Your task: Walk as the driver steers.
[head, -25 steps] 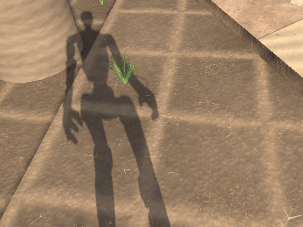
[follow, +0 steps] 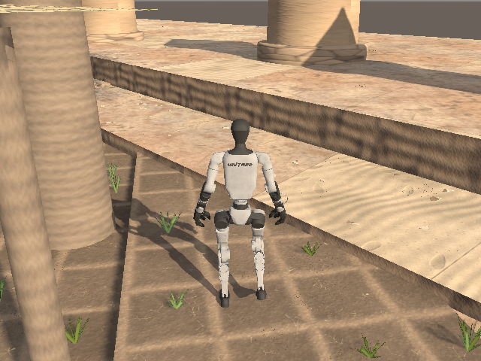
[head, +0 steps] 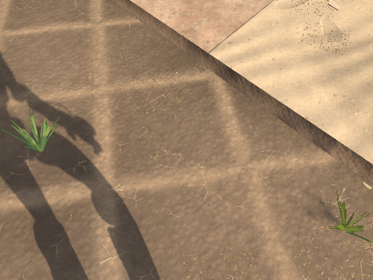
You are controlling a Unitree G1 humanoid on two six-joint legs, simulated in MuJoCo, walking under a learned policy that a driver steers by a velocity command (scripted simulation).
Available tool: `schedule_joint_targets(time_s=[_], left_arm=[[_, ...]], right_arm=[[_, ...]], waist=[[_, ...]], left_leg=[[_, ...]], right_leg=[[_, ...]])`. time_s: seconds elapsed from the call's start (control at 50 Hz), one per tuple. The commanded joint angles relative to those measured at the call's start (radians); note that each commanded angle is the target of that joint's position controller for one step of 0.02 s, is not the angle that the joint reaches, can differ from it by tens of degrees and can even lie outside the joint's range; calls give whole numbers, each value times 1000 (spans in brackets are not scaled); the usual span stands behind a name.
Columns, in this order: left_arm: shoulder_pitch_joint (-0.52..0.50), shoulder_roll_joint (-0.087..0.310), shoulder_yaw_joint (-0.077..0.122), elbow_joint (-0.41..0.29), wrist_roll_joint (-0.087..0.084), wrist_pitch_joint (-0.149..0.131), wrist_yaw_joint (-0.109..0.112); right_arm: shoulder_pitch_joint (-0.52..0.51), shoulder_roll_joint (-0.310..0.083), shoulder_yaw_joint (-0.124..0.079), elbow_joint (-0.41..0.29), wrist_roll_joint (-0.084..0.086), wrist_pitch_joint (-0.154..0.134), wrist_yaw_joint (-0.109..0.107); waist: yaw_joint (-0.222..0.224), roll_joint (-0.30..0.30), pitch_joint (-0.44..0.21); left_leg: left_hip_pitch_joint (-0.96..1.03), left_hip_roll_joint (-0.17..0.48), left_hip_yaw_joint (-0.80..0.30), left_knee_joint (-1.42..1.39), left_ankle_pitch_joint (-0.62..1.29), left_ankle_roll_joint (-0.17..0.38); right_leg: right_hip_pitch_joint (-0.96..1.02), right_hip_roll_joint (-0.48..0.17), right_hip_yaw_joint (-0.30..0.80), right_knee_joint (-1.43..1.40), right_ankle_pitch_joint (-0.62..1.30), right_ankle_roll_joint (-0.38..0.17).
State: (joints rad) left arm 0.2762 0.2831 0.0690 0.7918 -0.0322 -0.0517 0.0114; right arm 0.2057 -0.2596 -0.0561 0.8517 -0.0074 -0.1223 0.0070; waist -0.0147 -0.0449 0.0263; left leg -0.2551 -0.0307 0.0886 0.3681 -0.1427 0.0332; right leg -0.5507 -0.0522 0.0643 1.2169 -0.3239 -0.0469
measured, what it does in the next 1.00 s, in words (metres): walks ahead: right foot, then left foot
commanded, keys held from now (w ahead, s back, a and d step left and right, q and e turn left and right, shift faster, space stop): w+e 0.20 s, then w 0.80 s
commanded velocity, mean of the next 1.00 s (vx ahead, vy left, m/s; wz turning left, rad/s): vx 0.50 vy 0.00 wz -0.26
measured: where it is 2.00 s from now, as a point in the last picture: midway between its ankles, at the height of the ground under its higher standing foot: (229, 150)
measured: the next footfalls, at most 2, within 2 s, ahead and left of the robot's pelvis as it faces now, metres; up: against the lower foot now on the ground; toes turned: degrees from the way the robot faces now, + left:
right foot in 0.34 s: +0.33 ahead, -0.19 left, +0.00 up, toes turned -13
left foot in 0.88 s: +0.69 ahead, -0.03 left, +0.00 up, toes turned -11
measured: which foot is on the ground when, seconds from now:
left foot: down 0.00-0.34, up 0.36-0.86, down 0.88-1.00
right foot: up 0.00-0.32, down 0.34-0.90, up 0.92-1.00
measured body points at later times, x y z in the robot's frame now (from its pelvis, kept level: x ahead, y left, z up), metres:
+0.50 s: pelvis +0.27 -0.09 +0.00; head +0.30 -0.11 +0.44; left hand +0.44 +0.14 -0.11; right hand +0.31 -0.38 -0.13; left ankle +0.25 +0.07 -0.65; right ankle +0.29 -0.18 -0.74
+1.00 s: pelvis +0.57 -0.09 -0.01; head +0.60 -0.08 +0.44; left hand +0.68 +0.17 -0.14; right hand +0.64 -0.38 -0.11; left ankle +0.65 -0.02 -0.74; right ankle +0.41 -0.20 -0.64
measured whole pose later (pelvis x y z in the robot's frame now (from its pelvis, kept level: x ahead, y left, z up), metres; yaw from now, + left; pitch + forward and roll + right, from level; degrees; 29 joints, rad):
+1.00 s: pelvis +0.57 -0.09 -0.01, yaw -13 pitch +2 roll +0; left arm 0.33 0.28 0.05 0.83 -0.02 -0.08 0.00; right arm 0.16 -0.27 -0.05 0.81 0.00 -0.10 0.04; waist 0.00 -0.03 0.02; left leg -0.40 -0.03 0.06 0.52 -0.16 0.06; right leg -0.38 -0.02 0.05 1.18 -0.39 -0.04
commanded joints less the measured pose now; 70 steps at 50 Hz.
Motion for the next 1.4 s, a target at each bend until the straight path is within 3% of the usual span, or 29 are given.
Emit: schedule_joint_targets(time_s=[0.02, 0.14, 0.24, 0.28, 0.32, 0.34, 0.36, 0.38, 0.4, 0.44, 0.46, 0.52, 0.56, 0.68, 0.78, 0.84, 0.86, 0.88, 0.9, 0.92, 0.94, 0.96, 0.98, 1.0, 1.08, 1.18, 1.3, 1.36, 1.4], left_arm=[[41, 10, 3, -80, 4, 11, -1], [-133, 11, -7, -157, 9, -6, -32], [-274, 12, -13, -235, 7, -3, -62], [-255, 34, -3, -249, 11, -4, -65], [-29, 104, 40, -191, 16, -5, -58], [151, 183, 75, -143, 15, 1, -42], [187, 321, 94, -134, 17, -1, -32], [241, 231, 69, -144, 19, -10, -35], [186, 182, 51, -136, 30, -20, -40], [29, 110, 28, -153, 24, -26, -41], [-12, 80, 17, -161, 32, -30, -42], [-22, 93, 20, -142, 30, -51, -40], [0, 109, 25, -121, 30, -57, -30], [83, 132, 28, -60, 22, -45, -10], [135, 150, 34, -4, 13, -31, -5], [103, 169, 39, 4, 14, -17, 1], [86, 165, 35, 3, 17, -10, 3], [91, 132, 19, -7, 28, -8, 6], [220, 33, -11, -26, 28, -23, -3], [210, 35, -18, -11, 21, -46, -7], [121, 121, 4, -31, -6, -59, -14], [43, 129, 2, -55, -9, -64, -13], [0, 122, 4, -63, 9, -62, -8], [10, 117, 10, -60, 20, -51, -3], [40, 66, 4, -51, 26, -16, 4], [-131, 38, -5, -93, 32, -27, -1], [-312, 37, -12, -143, 18, -57, -32], [-269, 82, 2, -137, 17, -74, -40], [-57, 150, 36, -77, 25, -83, -28]], right_arm=[[-23, -106, -26, -34, 4, -23, 4], [13, -162, -39, -17, 6, -5, -4], [102, -204, -46, 11, 31, 25, -5], [110, -222, -50, 21, 38, 40, -4], [88, -226, -45, 22, 37, 54, -9], [99, -186, -27, 7, 19, 50, -13], [213, -41, 22, -39, -11, 26, 4], [158, -120, 9, -19, 30, -10, 16], [45, -175, -10, -56, 70, -20, 20], [-11, -149, -4, -61, 36, -17, 6], [15, -147, -10, -54, 28, -3, 6], [55, -102, -7, -42, 21, 34, 6], [-3, -88, -4, -63, 9, 43, 1], [-191, -57, 11, -109, 16, 28, 19], [-281, -80, 10, -157, 22, 15, 45], [-192, -116, -5, -142, 19, 8, 51], [-71, -145, -24, -106, 16, 8, 45], [101, -200, -45, -64, 11, 10, 35], [228, -300, -70, -46, -9, 15, 28], [256, -237, -52, -33, 9, 17, 33], [187, -188, -36, -41, 21, 17, 31], [109, -159, -27, -61, 20, 21, 28], [45, -132, -18, -69, 12, 22, 29], [11, -105, -9, -75, 0, 17, 31], [16, -130, -16, -51, 3, -1, 28], [91, -152, -20, -19, 15, 17, 4], [189, -177, -27, 17, 32, 46, -7], [168, -197, -38, 14, 33, 61, -16], [143, -165, -28, 2, 26, 62, -14]], waist=[[28, 107, -7], [-21, 83, 14], [-69, 86, 56], [-38, 108, 39], [103, 113, -93], [176, 54, -199], [78, -238, -317], [141, -149, -468], [145, -93, -310], [69, 6, -154], [29, -3, -132], [-15, 7, -93], [-7, 18, -50], [66, -11, 18], [84, -27, 54], [23, -57, -6], [-42, -50, -81], [-110, -13, -208], [-84, 223, -375], [-98, 317, -449], [-99, 236, -295], [-75, 153, -189], [-43, 95, -107], [-6, 112, -78], [36, 121, -48], [-18, 98, -9], [-75, 105, 34], [-26, 138, 9], [83, 123, -125]], left_leg=[[61, 295, -210, -246, 101, 184], [137, 270, -10, -232, 216, 153], [262, 317, 26, -189, 200, 123], [309, 334, 42, -109, 397, 113], [264, 289, 106, 190, 695, 75], [52, 247, 123, 460, 529, 32], [-396, 75, 88, 869, -310, -37], [-482, 39, -140, 1023, -444, -27], [-569, 88, -148, 1045, -365, -9], [-495, 170, -140, 901, -218, 0], [-420, 193, -152, 854, -177, -1], [-367, 193, -142, 759, -108, -23], [-420, 192, -139, 662, -20, -43], [-400, 133, -94, 290, 275, -44], [-437, 109, -102, 172, 182, 5], [-286, 60, -59, 141, 77, 50], [-117, 21, -23, 124, 84, 76], [162, 86, -90, 166, 129, 119], [582, 354, -536, 136, -13, 282], [666, 420, -850, -45, -134, 325], [562, 393, -729, -64, -216, 267], [407, 359, -587, -78, -173, 230], [252, 320, -486, -109, -84, 213], [155, 285, -420, -139, -11, 198], [47, 248, -282, -223, 152, 220], [106, 208, -184, -240, 222, 183], [195, 237, -237, -169, 150, 174], [236, 268, -298, -85, 185, 148], [161, 186, -251, 154, 328, 100]], right_leg=[[-127, -95, 48, -29, 72, 5], [-153, -83, -12, -361, 358, 13], [-135, -47, -83, -538, 274, -19], [-63, 0, -119, -580, 159, -54], [272, 97, -176, -674, 193, -105], [588, 36, -58, -652, 248, -145], [948, -270, 495, -727, 153, -324], [983, -349, 748, -892, 99, -373], [890, -308, 569, -892, 190, -310], [595, -225, 321, -904, 361, -242], [498, -195, 256, -938, 394, -228], [397, -174, 174, -1025, 440, -237], [390, -164, 123, -1058, 461, -235], [422, -118, 13, -1079, 350, -173], [578, -193, 47, -1010, 362, -155], [628, -194, 38, -893, 626, -119], [607, -149, 2, -749, 782, -96], [472, -96, -40, -513, 707, -62], [58, 53, -80, -90, 302, 20], [-114, 126, 58, 81, -240, 27], [-221, 60, 86, 157, -203, 12], [-226, 1, 45, 121, -109, 0], [-188, -40, 21, 48, -33, 1], [-122, -74, 26, -12, 18, 1], [-73, -97, 6, -124, 108, 33], [-130, -84, -22, -427, 354, 56], [-75, -14, -37, -682, 376, 64], [33, 7, -28, -744, 285, 38], [366, 10, -42, -773, 279, -15]])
